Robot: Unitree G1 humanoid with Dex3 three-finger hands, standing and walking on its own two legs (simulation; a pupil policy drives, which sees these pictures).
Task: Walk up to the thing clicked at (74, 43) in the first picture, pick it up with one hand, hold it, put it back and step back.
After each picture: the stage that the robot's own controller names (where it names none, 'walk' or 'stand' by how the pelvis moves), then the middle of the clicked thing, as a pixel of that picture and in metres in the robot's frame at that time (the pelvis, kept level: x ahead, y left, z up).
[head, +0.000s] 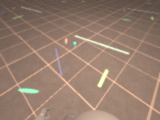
stand; (74, 44) +1.64 +0.42 -0.72
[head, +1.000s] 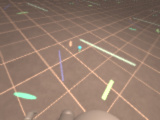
walk; (79, 49) +1.54 +0.16 -0.69
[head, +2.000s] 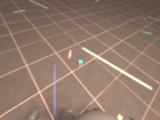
walk; (80, 63) +0.98 +0.11 -0.71
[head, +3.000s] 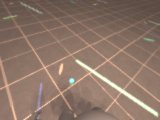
walk; (71, 82) +0.60 +0.20 -0.71
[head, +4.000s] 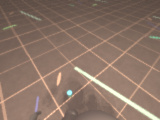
walk; (69, 93) +0.43 +0.24 -0.70
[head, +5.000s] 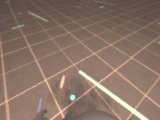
stand; (72, 98) +0.38 +0.20 -0.72
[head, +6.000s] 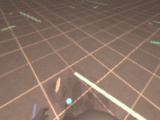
stand; (69, 102) +0.33 +0.22 -0.72
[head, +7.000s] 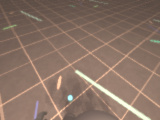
stand; (70, 98) +0.37 +0.22 -0.72
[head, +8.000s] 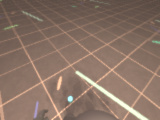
stand; (70, 99) +0.35 +0.21 -0.72
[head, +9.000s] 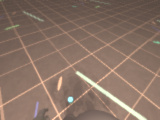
go down; (70, 100) +0.35 +0.21 -0.72
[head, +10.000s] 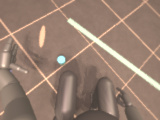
go down; (61, 61) +0.42 +0.25 -0.35
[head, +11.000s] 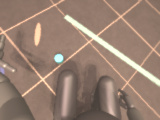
go down; (59, 59) +0.41 +0.27 -0.30
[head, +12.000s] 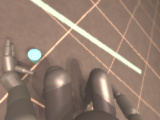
close in; (35, 56) +0.39 +0.30 -0.22
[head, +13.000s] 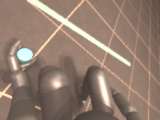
close; (25, 56) +0.38 +0.31 -0.22
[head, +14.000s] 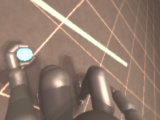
close; (25, 56) +0.37 +0.31 -0.22
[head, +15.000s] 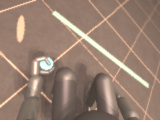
lift; (46, 65) +0.31 +0.29 -0.14
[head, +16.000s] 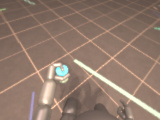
lift; (62, 74) +0.32 +0.19 +0.02
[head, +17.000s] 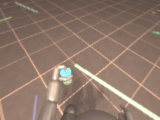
hold; (66, 76) +0.32 +0.17 -0.01
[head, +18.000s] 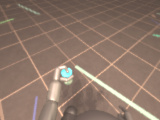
hold; (67, 76) +0.32 +0.17 -0.01
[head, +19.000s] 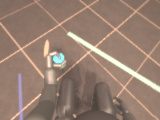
crouch; (60, 61) +0.40 +0.22 -0.10
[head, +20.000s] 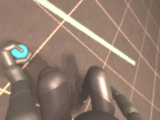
lower; (22, 54) +0.39 +0.31 -0.22
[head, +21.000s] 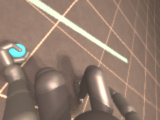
lower; (19, 54) +0.40 +0.32 -0.22
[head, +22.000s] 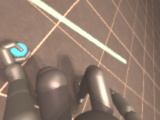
lower; (20, 53) +0.39 +0.32 -0.22
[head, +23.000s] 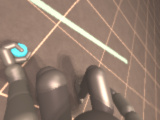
lower; (21, 54) +0.39 +0.31 -0.22
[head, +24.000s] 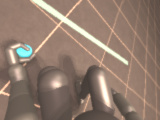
loosen; (25, 54) +0.39 +0.30 -0.22
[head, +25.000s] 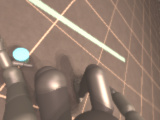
withdraw; (22, 56) +0.38 +0.29 -0.22
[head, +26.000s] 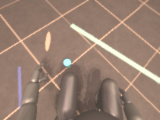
walk; (67, 63) +0.43 +0.23 -0.35
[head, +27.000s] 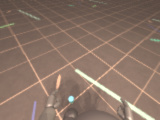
stand; (71, 100) +0.36 +0.18 -0.66
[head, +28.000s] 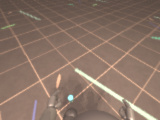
stand; (70, 98) +0.36 +0.21 -0.67
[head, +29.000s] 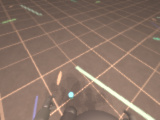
stand; (71, 95) +0.37 +0.20 -0.68
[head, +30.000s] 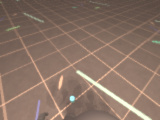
walk; (72, 99) +0.37 +0.20 -0.72
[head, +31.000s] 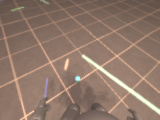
walk; (77, 79) +0.54 +0.15 -0.71
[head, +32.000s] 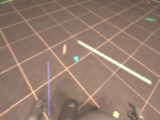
walk; (76, 60) +0.87 +0.22 -0.70
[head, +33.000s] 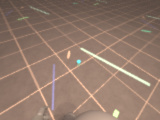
stand; (78, 63) +1.04 +0.22 -0.71
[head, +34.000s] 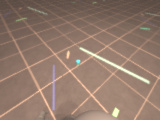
stand; (78, 62) +1.04 +0.22 -0.73
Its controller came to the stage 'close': yes
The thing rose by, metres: 0.70
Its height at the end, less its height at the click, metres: +0.00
